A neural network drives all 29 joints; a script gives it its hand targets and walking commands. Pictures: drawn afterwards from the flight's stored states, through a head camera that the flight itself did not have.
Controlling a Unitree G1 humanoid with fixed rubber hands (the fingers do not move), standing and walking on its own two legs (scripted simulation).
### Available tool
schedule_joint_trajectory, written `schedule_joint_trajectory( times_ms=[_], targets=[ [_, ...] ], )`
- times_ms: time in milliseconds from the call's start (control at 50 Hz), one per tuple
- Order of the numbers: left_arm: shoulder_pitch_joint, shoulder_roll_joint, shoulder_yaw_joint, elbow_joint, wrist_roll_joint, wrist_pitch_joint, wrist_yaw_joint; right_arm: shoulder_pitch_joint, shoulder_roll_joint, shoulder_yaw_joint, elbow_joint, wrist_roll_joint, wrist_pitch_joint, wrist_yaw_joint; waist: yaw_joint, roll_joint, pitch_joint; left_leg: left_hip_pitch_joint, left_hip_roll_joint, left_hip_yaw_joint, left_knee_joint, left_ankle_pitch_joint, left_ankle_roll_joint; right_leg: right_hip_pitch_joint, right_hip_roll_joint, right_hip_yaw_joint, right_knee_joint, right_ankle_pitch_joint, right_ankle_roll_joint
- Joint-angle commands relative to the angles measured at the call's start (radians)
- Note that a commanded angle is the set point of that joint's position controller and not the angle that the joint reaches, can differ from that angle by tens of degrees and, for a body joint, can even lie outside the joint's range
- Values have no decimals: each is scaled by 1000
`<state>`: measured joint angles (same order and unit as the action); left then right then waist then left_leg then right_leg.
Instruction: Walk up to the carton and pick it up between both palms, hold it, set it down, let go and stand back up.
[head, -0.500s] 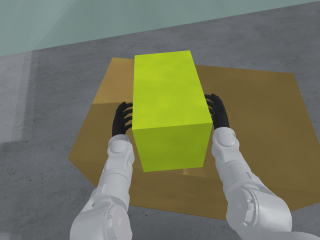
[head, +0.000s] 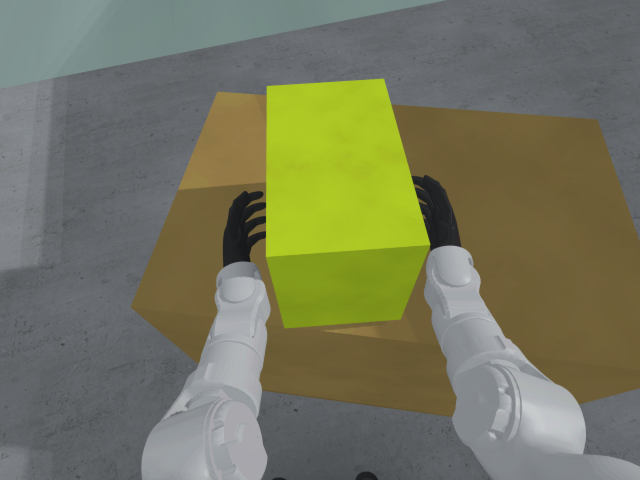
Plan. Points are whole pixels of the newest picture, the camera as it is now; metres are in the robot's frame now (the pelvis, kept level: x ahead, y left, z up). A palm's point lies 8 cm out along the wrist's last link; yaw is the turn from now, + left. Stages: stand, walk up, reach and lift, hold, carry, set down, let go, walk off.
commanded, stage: set down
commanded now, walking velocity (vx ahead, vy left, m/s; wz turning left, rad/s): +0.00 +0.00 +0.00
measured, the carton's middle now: (334, 203) +0.49 +0.03 -0.02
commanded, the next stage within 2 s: none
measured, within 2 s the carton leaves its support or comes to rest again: neither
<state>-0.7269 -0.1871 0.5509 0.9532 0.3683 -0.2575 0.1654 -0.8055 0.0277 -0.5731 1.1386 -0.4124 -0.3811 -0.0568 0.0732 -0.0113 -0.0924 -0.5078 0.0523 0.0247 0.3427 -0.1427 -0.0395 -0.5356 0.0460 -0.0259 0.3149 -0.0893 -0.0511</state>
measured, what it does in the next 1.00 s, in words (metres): stands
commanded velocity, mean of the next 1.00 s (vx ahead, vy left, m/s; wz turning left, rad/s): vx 0.00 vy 0.00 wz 0.00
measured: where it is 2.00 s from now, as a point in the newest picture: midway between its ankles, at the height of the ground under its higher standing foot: outside the picture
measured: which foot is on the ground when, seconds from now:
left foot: down 0.00-1.00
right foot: down 0.00-1.00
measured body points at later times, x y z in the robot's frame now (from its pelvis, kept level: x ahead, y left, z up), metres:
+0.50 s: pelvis +0.00 +0.00 +0.00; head +0.11 +0.01 +0.43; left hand +0.40 +0.15 +0.00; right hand +0.44 -0.12 +0.00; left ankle -0.01 +0.14 -0.74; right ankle +0.02 -0.08 -0.74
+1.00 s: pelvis +0.00 +0.00 +0.00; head +0.12 +0.01 +0.43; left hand +0.41 +0.15 -0.01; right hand +0.44 -0.12 +0.00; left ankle -0.01 +0.14 -0.74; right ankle +0.02 -0.08 -0.74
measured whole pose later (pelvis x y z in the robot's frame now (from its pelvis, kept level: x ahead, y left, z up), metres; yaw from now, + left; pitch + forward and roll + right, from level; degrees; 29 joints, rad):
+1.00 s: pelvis +0.00 +0.00 +0.00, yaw -1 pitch +20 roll +0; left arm -0.73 -0.20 0.61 0.92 0.45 -0.27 0.16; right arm -0.84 0.04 -0.62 1.16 -0.43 -0.37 -0.02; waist 0.07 -0.04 -0.09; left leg -0.58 0.06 0.07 0.41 -0.17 -0.03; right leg -0.61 0.05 -0.02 0.38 -0.11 -0.05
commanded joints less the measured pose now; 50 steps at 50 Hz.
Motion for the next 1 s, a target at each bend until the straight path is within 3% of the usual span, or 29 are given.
schedule_joint_trajectory(
  times_ms=[0,20,40,240,260,280,300,360,380,400,440,480,500,520,540,560,580,600,620,720,740,780,800,820,840,860,920,960,980],
  targets=[
    [-538,-434,-267,-21,53,-24,-87,-534,500,253,-4,-95,-47,138,10,-58,-663,77,-25,106,-15,197,29,519,-23,-44,88,389,68],
    [-559,-442,-277,-35,44,-30,-81,-532,501,247,21,-103,-46,144,8,-33,-691,93,-24,105,-4,199,21,501,-22,-47,91,359,56],
    [-540,-426,-277,-39,44,-36,-79,-527,496,268,4,-92,-46,146,25,-51,-694,84,-27,109,-6,219,26,492,-18,-48,86,357,62],
    [-509,-417,-220,-8,87,-44,-84,-495,511,192,24,-144,-43,146,34,-53,-623,22,-30,121,-25,128,45,530,-33,-36,82,295,66],
    [-490,-403,-216,-17,86,-47,-85,-474,520,214,29,-134,-42,145,44,-68,-605,5,-33,126,-33,126,51,554,-41,-21,83,341,62],
    [-494,-395,-208,-14,88,-41,-90,-488,502,196,26,-149,-41,143,12,-92,-598,-17,-31,119,-41,108,55,564,-36,-33,82,334,71],
    [-480,-401,-213,-18,88,-44,-93,-465,513,217,23,-145,-42,142,29,-74,-589,-15,-34,125,-43,118,54,573,-43,-21,92,368,66],
    [-475,-415,-217,-20,93,-52,-88,-469,500,206,25,-148,-55,138,12,-39,-630,12,-36,128,-24,140,43,552,-42,-31,88,347,62],
    [-486,-374,-206,-13,91,-60,-80,-512,472,211,-3,-134,-65,139,47,-33,-646,-7,-37,128,-22,146,51,551,-42,-27,101,347,64],
    [-501,-388,-223,-13,82,-59,-80,-486,472,203,14,-134,-64,139,13,-28,-655,25,-41,121,-14,165,36,527,-27,-37,95,351,59],
    [-475,-383,-215,-30,96,-72,-79,-474,477,221,34,-129,-70,135,25,-34,-653,29,-34,124,-5,208,35,528,-38,-32,103,402,56],
    [-441,-339,-186,8,82,-81,-75,-475,438,237,24,-106,-75,122,34,-89,-634,-8,-40,124,-4,219,45,567,-31,-18,116,466,66],
    [-454,-368,-174,14,93,-80,-84,-473,478,233,38,-112,-65,119,23,-85,-587,-28,-48,120,-14,185,46,571,-32,-7,104,433,70],
    [-454,-293,-177,18,78,-84,-72,-476,376,205,55,-102,-71,114,24,-84,-598,-29,-42,128,-18,171,50,568,-29,-20,109,401,62],
    [-462,-384,-178,6,95,-87,-84,-486,493,198,40,-122,-66,117,26,-85,-577,-20,-44,122,-17,149,53,547,-36,-13,86,364,67],
    [-448,-281,-173,2,88,-87,-70,-465,371,200,36,-99,-72,115,35,-50,-610,1,-42,128,-15,168,49,552,-36,-15,92,353,65],
    [-460,-330,-151,7,106,-88,-77,-474,447,188,46,-120,-60,120,39,-64,-581,-11,-41,130,-13,149,54,525,-37,-9,86,316,59],
    [-471,-264,-154,-5,84,-88,-60,-485,363,162,39,-101,-60,114,37,-39,-611,3,-37,133,-6,144,52,520,-36,-17,94,301,59],
    [-470,-306,-149,5,97,-85,-67,-495,411,184,34,-107,-53,117,53,-73,-587,-23,-40,126,-10,146,62,492,-30,-11,84,275,57],
    [-439,-276,-120,-60,108,-92,-40,-503,367,147,29,-89,-40,104,49,-58,-607,43,-45,132,32,199,56,438,-19,-22,83,231,40],
    [-420,-225,-133,-62,91,-87,-29,-481,287,146,10,-73,-47,101,57,-28,-644,69,-44,132,35,224,49,435,-16,-26,83,236,35],
    [-444,-331,-140,-83,105,-83,-38,-503,411,141,24,-106,-28,105,39,-46,-624,81,-41,125,48,232,54,389,-17,-25,74,196,31],
    [-416,-239,-128,-76,98,-74,-27,-478,317,140,19,-83,-29,103,46,-28,-631,106,-48,128,57,244,47,382,-6,-26,79,206,25],
    [-444,-180,-124,-93,84,-73,-13,-493,240,143,4,-68,-23,95,44,-59,-653,80,-48,120,57,249,54,405,-11,-26,91,211,31],
    [-449,-274,-122,-106,103,-72,-22,-519,369,162,-4,-68,-20,99,64,-48,-630,83,-50,116,64,244,56,401,-15,-22,91,184,30],
    [-434,-278,-125,-111,105,-71,-25,-497,361,135,17,-83,-12,98,33,-57,-590,98,-47,118,55,227,62,367,-11,-31,77,158,32],
    [-409,-243,-109,-121,117,-60,-21,-490,320,146,-4,-60,-11,99,73,-35,-627,59,-52,122,60,236,67,416,-24,-16,105,217,36],
    [-445,-290,-112,-97,118,-54,-33,-498,369,135,4,-86,-6,101,34,-53,-602,69,-51,104,74,259,57,389,-9,-16,98,211,35],
    [-392,-238,-98,-144,117,-59,-20,-452,307,142,16,-63,-10,96,64,-36,-650,103,-46,118,77,287,57,416,-16,-14,110,253,33]
  ],
)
